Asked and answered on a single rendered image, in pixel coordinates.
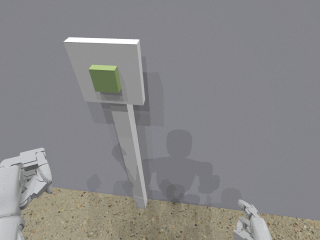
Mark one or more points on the panel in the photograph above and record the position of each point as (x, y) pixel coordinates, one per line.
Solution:
(126, 55)

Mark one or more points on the robot left hand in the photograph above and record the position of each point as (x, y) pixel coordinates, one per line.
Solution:
(32, 166)

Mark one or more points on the left robot forearm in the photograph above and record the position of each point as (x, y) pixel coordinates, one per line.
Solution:
(11, 228)

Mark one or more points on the robot right hand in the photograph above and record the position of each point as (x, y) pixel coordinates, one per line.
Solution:
(256, 229)

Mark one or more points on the button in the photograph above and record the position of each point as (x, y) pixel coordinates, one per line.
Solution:
(105, 78)

